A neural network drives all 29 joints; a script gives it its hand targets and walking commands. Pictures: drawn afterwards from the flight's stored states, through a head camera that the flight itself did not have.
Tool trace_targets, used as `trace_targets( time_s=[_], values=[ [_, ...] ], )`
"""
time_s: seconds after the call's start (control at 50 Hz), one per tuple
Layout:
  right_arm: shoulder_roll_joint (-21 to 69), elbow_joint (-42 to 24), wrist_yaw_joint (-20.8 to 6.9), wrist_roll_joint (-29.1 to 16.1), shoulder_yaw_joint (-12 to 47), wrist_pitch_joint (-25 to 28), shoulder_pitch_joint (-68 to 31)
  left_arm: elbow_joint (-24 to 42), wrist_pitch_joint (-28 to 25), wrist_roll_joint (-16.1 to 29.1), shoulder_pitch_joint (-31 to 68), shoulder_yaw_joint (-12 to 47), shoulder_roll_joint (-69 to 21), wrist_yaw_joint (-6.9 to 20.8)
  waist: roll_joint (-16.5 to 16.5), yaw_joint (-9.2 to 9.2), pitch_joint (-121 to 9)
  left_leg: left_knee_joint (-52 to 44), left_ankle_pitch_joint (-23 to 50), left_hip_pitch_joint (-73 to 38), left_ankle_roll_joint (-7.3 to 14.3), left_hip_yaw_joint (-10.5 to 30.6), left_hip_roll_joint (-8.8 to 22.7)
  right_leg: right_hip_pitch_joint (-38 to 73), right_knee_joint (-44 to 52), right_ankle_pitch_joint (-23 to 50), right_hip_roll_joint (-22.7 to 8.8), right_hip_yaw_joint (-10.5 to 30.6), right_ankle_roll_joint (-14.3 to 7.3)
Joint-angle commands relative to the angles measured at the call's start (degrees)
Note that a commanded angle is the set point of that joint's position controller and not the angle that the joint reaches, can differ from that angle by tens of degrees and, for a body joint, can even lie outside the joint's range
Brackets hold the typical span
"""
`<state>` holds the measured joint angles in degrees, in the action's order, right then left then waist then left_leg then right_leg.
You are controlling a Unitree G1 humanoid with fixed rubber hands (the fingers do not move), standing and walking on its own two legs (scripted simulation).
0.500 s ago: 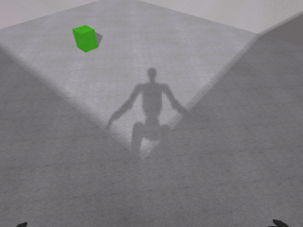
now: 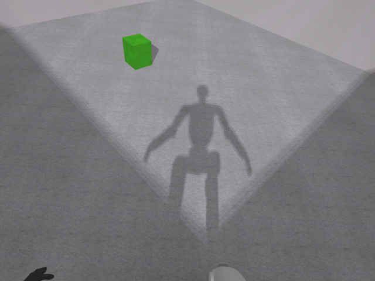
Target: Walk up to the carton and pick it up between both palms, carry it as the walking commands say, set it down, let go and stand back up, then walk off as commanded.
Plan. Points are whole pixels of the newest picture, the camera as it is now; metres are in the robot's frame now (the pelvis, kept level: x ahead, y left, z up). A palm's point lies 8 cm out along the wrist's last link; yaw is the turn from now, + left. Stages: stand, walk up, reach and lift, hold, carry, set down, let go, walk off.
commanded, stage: walk up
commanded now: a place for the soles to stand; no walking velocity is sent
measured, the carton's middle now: (137, 51) +2.32 +0.32 -0.66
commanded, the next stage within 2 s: none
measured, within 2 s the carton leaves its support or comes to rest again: neither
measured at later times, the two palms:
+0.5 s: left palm (22, 207) +0.33 +0.38 -0.07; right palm (254, 136) +0.58 -0.27 -0.08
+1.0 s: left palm (66, 91) +0.81 +0.42 -0.07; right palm (245, 108) +0.74 -0.27 -0.08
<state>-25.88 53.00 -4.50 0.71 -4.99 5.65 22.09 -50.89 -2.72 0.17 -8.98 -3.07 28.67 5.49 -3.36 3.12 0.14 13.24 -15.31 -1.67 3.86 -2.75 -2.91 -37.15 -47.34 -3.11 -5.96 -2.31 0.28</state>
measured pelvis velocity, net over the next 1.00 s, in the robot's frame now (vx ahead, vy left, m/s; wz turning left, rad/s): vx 0.69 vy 0.08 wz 0.15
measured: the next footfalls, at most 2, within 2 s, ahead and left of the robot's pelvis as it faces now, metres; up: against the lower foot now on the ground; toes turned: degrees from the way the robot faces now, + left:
right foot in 0.16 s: +0.32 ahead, -0.09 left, +0.00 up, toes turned -3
left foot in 0.60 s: +0.62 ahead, +0.19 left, +0.00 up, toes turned +14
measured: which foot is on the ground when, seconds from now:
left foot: down 0.00-0.20, up 0.22-0.58, down 0.60-1.00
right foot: up 0.00-0.14, down 0.16-0.64, up 0.66-1.00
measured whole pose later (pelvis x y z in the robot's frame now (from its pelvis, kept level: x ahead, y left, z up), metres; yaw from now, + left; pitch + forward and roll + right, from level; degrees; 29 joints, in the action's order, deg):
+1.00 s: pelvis +0.69 +0.08 -0.01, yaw +8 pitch +0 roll +1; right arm -28.2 49.4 -3.5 0.7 -4.6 6.6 23.0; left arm -45.2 -2.8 -0.3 -9.0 -3.8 27.6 6.0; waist -2.0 4.3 0.4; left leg 17.2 -17.5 -0.9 0.2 -5.6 0.6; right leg -31.9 -35.9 -1.4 -6.0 -2.0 -0.8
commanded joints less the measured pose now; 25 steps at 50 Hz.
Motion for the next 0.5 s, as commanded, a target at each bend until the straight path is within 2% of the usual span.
trace_targets(
  time_s=[0.0, 0.02, 0.04, 0.06, 0.08, 0.1, 0.12, 0.14, 0.16, 0.18, 0.2, 0.22, 0.24, 0.26, 0.28, 0.3, 0.32, 0.34, 0.36, 0.38, 0.4, 0.42, 0.44, 0.46, 0.48],
  values=[
    [-12.5, -5.6, 0.9, 0.3, -2.4, 1.0, -1.0, 8.2, -0.8, -0.1, 13.7, -1.8, 5.3, 0.2, 9.0, 1.44, 5.4, -6.7, 25.3, 5.4, -4.8, 3.9, 8.9, 8.0, 16.8, 7.1, 5.7, -6.1, -1.8],
    [-12.2, -5.5, 1.2, 0.1, -2.4, 0.7, 0.0, 8.2, -0.9, -0.4, 13.8, -1.5, 5.0, -0.1, 7.6, 1.43, 4.7, -3.9, 26.4, 4.0, -3.4, 3.4, 9.6, 9.5, 19.5, 7.5, 7.1, -6.5, -2.1],
    [-12.2, -5.6, 1.4, 0.1, -2.6, 0.3, 0.8, 7.4, -0.9, -0.3, 12.6, -2.1, 5.0, -0.4, 8.5, 1.40, 2.1, -1.1, 28.0, 4.0, -3.5, 3.9, 10.5, 12.1, 19.3, 6.3, 7.0, -6.7, -2.8],
    [-13.0, -6.6, 1.8, 0.4, -2.7, 0.0, -1.0, 7.5, -0.9, -0.6, 9.2, -2.4, 5.9, -0.7, 10.0, -0.56, 1.0, 4.0, 32.3, 4.1, -3.2, 4.0, 11.5, 15.3, 19.1, 3.6, 7.8, -5.5, -3.9],
    [-12.5, -7.7, 2.2, 0.1, -2.5, -0.2, -1.7, 6.1, -1.4, -0.6, 2.8, -3.1, 7.0, -1.2, 8.5, -4.01, -1.6, 13.8, 35.6, 8.7, -3.3, 4.1, 11.6, 26.2, 20.4, 1.7, 6.4, -3.4, -5.5],
    [-11.1, -8.4, 2.4, 0.1, -2.0, -0.1, -3.1, 2.6, -1.9, -0.5, -9.4, -4.9, 9.7, -1.9, 4.1, -9.60, -7.1, 29.4, 30.6, 17.4, -4.3, 2.6, 8.8, 42.9, 20.3, -2.1, 4.5, -1.0, -7.2],
    [-8.0, -9.5, 2.5, -0.1, -0.4, 0.1, -1.9, 2.1, -2.2, -0.9, -19.3, -6.5, 13.8, -2.8, -5.6, -12.68, -15.6, 51.8, 11.1, 28.7, -4.9, -0.2, 1.4, 54.9, 24.0, -15.5, -10.7, 18.0, -12.8],
    [-10.1, -9.3, 2.7, -0.1, -0.2, 0.4, 2.9, 4.0, -2.9, 0.2, -18.1, -6.0, 15.3, -3.3, -4.1, -9.57, -19.1, 61.2, -11.3, 37.7, -2.5, 6.7, -1.0, 60.8, 27.1, -20.2, -20.5, 38.9, -17.0],
    [-12.2, -8.2, 2.8, -0.2, -0.1, 0.7, 2.4, 4.7, -3.5, 0.6, -15.7, -5.5, 16.0, -3.8, 2.7, -8.52, -14.9, 63.1, -8.1, 38.9, -0.9, 11.6, 1.8, 55.4, 30.3, -22.9, -21.2, 41.9, -17.1],
    [-11.2, -7.0, 3.3, -0.7, -0.1, 0.5, -1.0, 7.1, -4.0, -0.5, -7.4, -5.0, 12.3, -4.1, 4.2, -6.87, -12.4, 61.5, -5.5, 41.6, 0.1, 14.1, 5.3, 53.2, 27.7, -18.8, -18.5, 34.2, -16.6],
    [-13.3, -6.2, 2.6, -0.8, 0.2, 0.8, -2.8, 7.5, -4.4, -0.8, -4.3, -5.1, 10.4, -4.1, 6.6, -7.03, -9.6, 58.3, -3.3, 40.2, -0.5, 11.2, 6.4, 48.4, 30.5, -14.5, -16.1, 26.4, -13.7],
    [-13.3, -6.8, 1.9, -0.9, -0.2, 0.3, -5.1, 7.8, -4.4, -0.9, -2.4, -4.9, 10.2, -4.1, 2.0, -6.19, -6.9, 53.7, -0.8, 38.7, -0.7, 11.1, 8.7, 43.1, 31.0, -8.9, -12.8, 16.6, -11.9],
    [-12.6, -7.8, 1.2, -0.9, -0.3, -0.3, -5.0, 7.9, -4.7, -0.9, -4.4, -4.2, 9.8, -4.1, 2.4, -5.44, -5.3, 49.2, -0.1, 35.9, -1.8, 9.5, 9.2, 38.0, 31.2, -2.7, -10.9, 10.5, -11.2],
    [-11.1, -8.1, 0.7, -0.6, -0.2, -0.9, -5.9, 7.4, -4.7, -0.5, -5.2, -4.4, 9.5, -3.6, 0.7, -4.38, -2.9, 45.8, 0.0, 35.0, -2.5, 8.3, 8.7, 34.8, 31.9, 2.8, -10.6, 7.4, -10.3],
    [-10.6, -8.8, 0.3, -0.4, -0.3, -1.1, -7.1, 7.5, -4.6, -0.7, -5.7, -4.3, 10.2, -3.4, 1.2, -4.10, -1.3, 40.9, -0.8, 33.1, -3.3, 7.9, 9.1, 31.8, 32.7, 1.3, -10.1, 4.8, -11.6],
    [-10.2, -9.8, -0.2, -0.1, -0.4, -1.2, -10.4, 6.6, -4.7, -0.3, -5.5, -4.3, 10.5, -3.1, -1.6, -4.31, 2.2, 36.7, 0.7, 33.1, -4.0, 6.7, 9.5, 28.9, 35.1, 1.8, -9.1, 3.2, -11.3],
    [-9.0, -10.9, -1.0, 0.0, -0.1, -1.3, -12.2, 7.0, -4.6, -0.2, -6.0, -4.5, 10.4, -2.9, -2.1, -4.62, 2.7, 32.4, 1.0, 31.9, -4.6, 5.0, 8.3, 29.0, 35.6, 2.1, -8.1, 1.2, -10.8],
    [-7.8, -12.0, -1.8, 0.5, 0.1, -1.0, -15.9, 6.7, -4.8, 0.1, -5.4, -4.1, 9.9, -2.4, -3.5, -4.97, 4.1, 25.7, 3.7, 30.8, -4.4, 2.7, 8.6, 27.5, 36.8, 0.9, -6.2, -1.5, -10.3],
    [-6.6, -12.0, -2.2, 0.1, 1.0, -1.1, -16.8, 7.4, -4.8, 0.4, -5.4, -4.1, 10.0, -2.2, -5.7, -5.33, 5.6, 21.6, 7.3, 29.1, -4.3, -0.6, 6.7, 26.6, 37.9, 1.3, -5.0, -3.5, -8.5],
    [-6.2, -11.4, -2.4, 0.0, 0.7, -1.0, -16.6, 7.5, -4.8, 0.9, -5.6, -4.1, 9.9, -2.0, -4.4, -5.65, 4.7, 20.4, 12.2, 25.9, -3.9, -2.1, 6.3, 26.0, 36.5, 3.2, -5.3, -3.2, -7.4],
    [-6.2, -10.9, -2.4, 0.1, 0.5, -1.0, -15.3, 7.1, -4.7, 1.0, -5.7, -3.7, 10.3, -2.2, -5.9, -4.94, 4.7, 20.4, 15.5, 23.9, -3.2, -3.3, 5.7, 24.6, 36.3, 2.2, -5.7, -3.7, -6.5],
    [-6.4, -9.8, -2.6, -0.6, 0.5, -1.0, -14.5, 6.9, -4.5, 1.2, -5.3, -4.0, 9.8, -2.1, -6.4, -4.71, 4.1, 19.9, 17.9, 21.3, -2.8, -4.3, 5.7, 23.3, 36.0, 0.5, -4.9, -4.7, -6.9],
    [-7.0, -9.3, -2.6, -0.6, 0.1, -1.1, -14.6, 7.2, -4.3, 1.0, -5.5, -4.1, 10.8, -2.2, -5.9, -4.67, 3.5, 20.9, 17.0, 19.7, -1.8, -4.6, 5.5, 23.3, 35.1, 0.6, -6.2, -3.6, -7.9],
    [-7.7, -8.8, -2.6, -0.3, -0.1, -1.3, -14.0, 7.1, -4.2, 0.8, -5.3, -4.2, 11.1, -2.5, -3.2, -4.03, 2.9, 20.9, 15.2, 19.1, -1.1, -5.3, 5.0, 24.9, 32.3, 5.1, -6.5, -4.0, -7.4],
    [-7.5, -8.7, -2.5, -0.4, -0.4, -1.4, -12.9, 6.6, -3.9, 0.6, -7.4, -4.0, 11.4, -2.7, -4.2, -3.65, 1.5, 20.3, 13.1, 18.5, -0.8, -5.3, 4.1, 25.8, 28.6, 7.5, -5.5, -6.2, -7.0]
  ],
)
